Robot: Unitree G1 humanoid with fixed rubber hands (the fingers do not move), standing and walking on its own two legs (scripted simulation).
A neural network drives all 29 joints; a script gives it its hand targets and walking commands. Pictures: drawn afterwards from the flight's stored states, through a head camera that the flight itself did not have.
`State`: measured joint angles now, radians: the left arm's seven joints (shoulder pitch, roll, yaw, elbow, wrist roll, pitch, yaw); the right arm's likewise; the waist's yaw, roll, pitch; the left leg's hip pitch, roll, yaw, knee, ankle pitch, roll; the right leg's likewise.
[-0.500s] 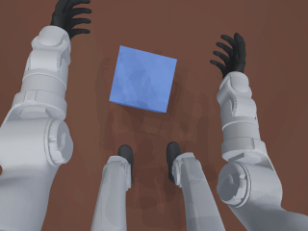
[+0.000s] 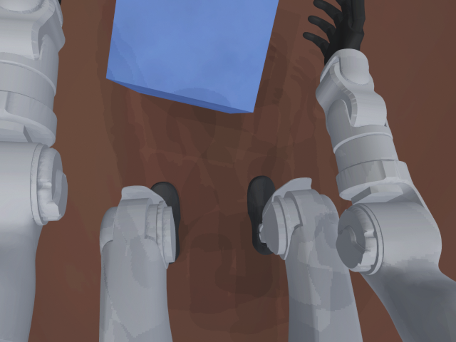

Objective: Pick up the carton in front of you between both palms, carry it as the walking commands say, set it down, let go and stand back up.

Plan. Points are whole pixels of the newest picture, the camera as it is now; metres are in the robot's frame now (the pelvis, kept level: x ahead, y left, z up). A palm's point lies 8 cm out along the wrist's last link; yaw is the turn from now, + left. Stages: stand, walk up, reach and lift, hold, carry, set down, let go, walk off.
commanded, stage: reach and lift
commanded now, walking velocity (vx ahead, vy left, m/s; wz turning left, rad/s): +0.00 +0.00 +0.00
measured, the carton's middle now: (195, 44) +0.54 +0.06 -0.31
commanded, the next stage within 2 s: none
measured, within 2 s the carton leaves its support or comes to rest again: leaves its support in 1.02 s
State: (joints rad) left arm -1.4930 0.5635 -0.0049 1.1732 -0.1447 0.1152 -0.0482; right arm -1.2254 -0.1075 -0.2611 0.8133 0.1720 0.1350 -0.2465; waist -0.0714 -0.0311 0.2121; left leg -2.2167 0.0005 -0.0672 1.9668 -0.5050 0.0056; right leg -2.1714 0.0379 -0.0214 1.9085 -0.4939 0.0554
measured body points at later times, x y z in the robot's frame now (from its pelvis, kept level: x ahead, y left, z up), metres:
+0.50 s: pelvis +0.00 +0.01 -0.06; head +0.37 +0.07 +0.18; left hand +0.58 +0.22 -0.25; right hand +0.54 -0.13 -0.24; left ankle +0.11 +0.12 -0.40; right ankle +0.13 -0.13 -0.40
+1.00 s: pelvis +0.00 +0.01 -0.06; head +0.37 +0.07 +0.19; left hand +0.58 +0.20 -0.24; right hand +0.55 -0.11 -0.23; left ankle +0.11 +0.12 -0.40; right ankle +0.13 -0.13 -0.40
